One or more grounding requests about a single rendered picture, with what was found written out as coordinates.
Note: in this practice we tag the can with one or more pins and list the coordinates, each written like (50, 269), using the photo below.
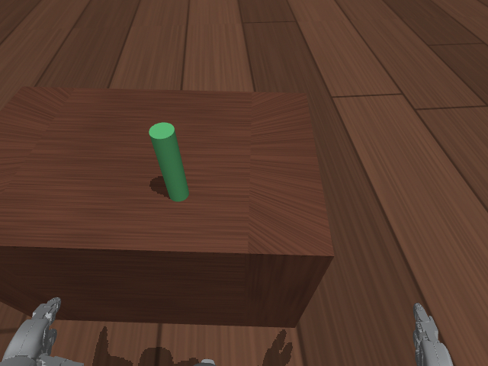
(165, 144)

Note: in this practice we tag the left robot hand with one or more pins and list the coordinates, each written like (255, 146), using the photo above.
(34, 340)

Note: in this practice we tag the right robot hand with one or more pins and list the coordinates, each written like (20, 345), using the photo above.
(429, 350)

